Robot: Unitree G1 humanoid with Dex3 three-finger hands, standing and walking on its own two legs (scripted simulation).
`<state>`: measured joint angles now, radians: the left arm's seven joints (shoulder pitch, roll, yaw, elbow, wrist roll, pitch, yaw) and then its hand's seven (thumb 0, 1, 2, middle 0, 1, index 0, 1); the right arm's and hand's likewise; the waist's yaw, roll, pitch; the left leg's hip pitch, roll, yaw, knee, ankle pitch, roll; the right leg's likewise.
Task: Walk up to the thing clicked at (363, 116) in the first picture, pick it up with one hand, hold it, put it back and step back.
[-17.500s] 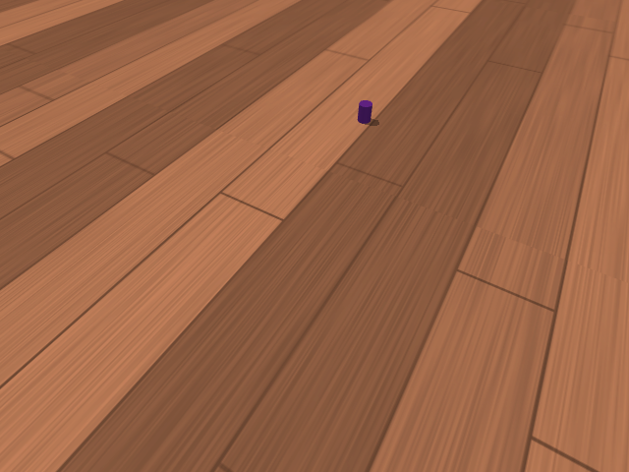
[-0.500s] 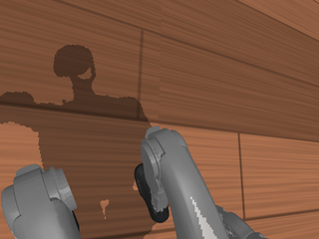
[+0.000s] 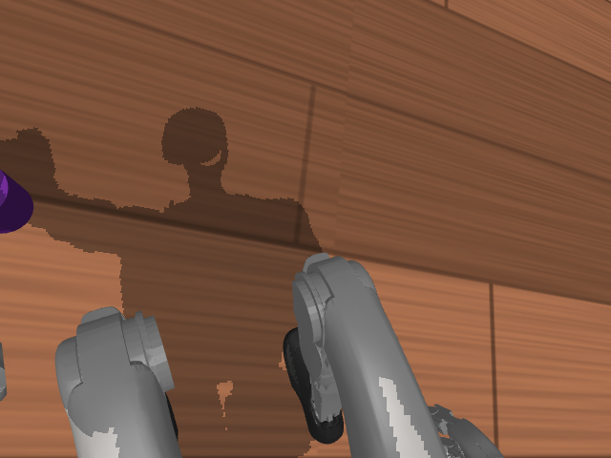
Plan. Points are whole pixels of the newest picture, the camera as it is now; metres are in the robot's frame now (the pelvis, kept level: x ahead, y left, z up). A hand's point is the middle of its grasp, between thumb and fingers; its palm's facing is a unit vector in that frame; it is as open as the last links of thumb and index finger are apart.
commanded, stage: settle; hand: left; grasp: from above
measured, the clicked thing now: out of the picture +0.48 +0.32 -0.22
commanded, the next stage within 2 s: lift in 0.48 s
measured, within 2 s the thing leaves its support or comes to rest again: neither
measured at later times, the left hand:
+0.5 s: hand out of the picture +0.45 +0.33 -0.10, palm faces -0.42 -0.09 -0.91, open 10.7 cm
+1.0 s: hand out of the picture +0.42 +0.33 -0.03, palm faces -0.44 -0.12 -0.89, open 10.7 cm
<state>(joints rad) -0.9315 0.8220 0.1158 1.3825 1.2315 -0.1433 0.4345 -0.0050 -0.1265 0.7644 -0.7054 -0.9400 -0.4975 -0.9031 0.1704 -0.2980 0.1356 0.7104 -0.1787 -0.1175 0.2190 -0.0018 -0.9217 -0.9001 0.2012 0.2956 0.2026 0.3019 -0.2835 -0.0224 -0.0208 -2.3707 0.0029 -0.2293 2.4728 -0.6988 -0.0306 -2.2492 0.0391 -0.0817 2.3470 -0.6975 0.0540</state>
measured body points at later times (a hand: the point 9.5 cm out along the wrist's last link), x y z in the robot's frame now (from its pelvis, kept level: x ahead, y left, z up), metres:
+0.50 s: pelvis -0.01 -0.01 +0.03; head +0.21 +0.08 +0.41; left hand +0.46 +0.33 -0.05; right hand +0.06 -0.28 -0.06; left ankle +0.06 +0.13 -0.28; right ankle +0.10 -0.14 -0.28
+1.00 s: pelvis -0.01 +0.00 +0.08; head +0.19 +0.07 +0.47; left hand +0.44 +0.33 +0.02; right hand +0.08 -0.27 -0.03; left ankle +0.06 +0.13 -0.28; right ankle +0.10 -0.14 -0.28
